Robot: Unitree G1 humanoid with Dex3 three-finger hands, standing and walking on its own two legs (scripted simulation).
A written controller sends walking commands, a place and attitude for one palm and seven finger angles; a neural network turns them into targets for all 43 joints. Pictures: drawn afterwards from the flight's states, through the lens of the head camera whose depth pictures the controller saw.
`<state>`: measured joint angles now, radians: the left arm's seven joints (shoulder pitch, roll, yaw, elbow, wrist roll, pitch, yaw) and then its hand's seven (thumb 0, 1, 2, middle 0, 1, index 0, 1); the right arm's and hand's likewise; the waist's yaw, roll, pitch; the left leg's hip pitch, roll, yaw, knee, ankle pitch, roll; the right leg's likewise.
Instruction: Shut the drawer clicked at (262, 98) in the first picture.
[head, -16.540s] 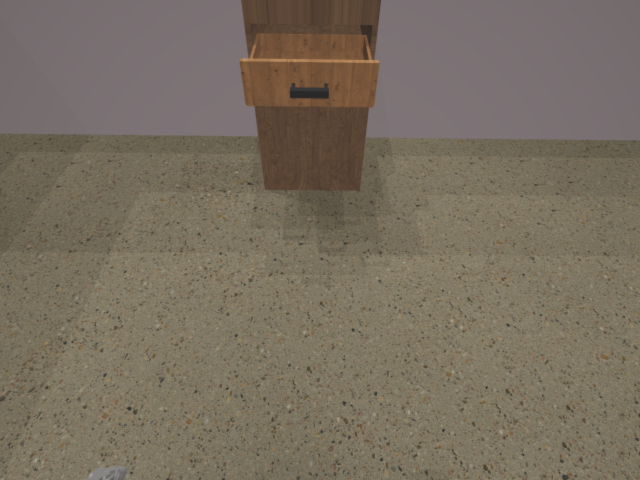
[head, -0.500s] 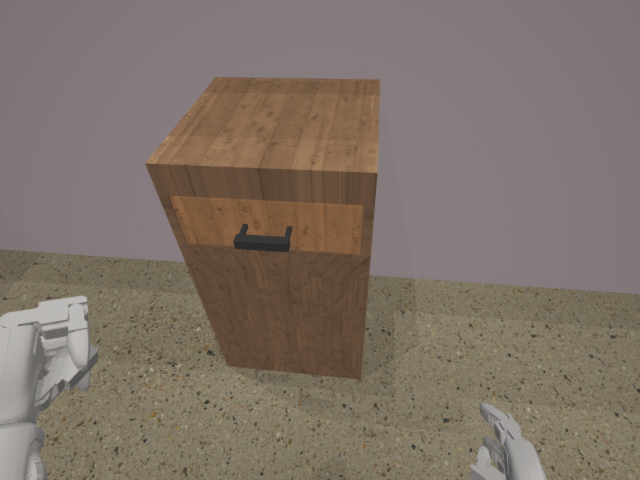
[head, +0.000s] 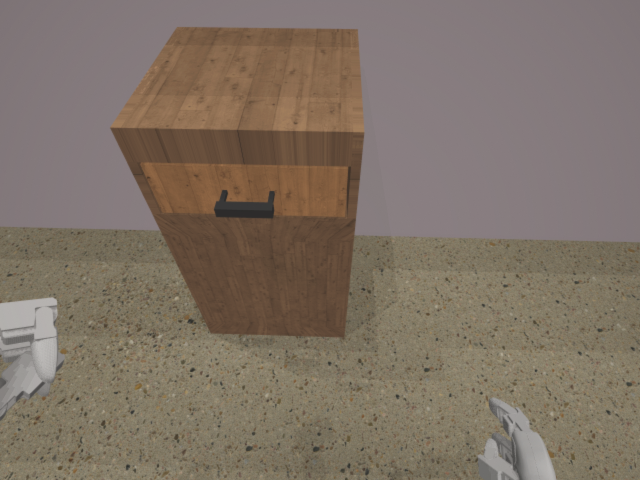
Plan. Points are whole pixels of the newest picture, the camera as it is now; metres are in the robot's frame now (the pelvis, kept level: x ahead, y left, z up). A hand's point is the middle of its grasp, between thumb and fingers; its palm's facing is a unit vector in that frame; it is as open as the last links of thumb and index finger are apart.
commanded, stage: step back with the hand held close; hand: left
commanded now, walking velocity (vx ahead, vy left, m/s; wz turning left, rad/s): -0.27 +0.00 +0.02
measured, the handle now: (246, 202) +0.63 +0.20 -0.09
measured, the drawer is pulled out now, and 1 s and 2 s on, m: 0.00 0.00 0.00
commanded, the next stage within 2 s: stop stepping back and stand still in 0.98 s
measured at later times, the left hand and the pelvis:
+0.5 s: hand (15, 430) +0.13 +0.24 +0.16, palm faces +0.39 -0.75 -0.53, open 3.2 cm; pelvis -0.06 -0.01 -0.01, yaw +2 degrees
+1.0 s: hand out of the picture +0.04 +0.24 +0.17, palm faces +0.41 -0.80 -0.45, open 3.2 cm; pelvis -0.14 -0.01 -0.01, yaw +0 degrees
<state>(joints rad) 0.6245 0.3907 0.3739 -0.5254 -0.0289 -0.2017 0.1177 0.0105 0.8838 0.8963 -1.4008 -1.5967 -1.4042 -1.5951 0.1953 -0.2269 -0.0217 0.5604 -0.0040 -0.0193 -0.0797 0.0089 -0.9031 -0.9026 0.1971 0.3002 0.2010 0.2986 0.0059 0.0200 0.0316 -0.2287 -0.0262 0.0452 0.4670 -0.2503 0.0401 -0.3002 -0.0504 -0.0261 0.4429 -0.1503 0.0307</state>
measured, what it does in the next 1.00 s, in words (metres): walks backwards: right foot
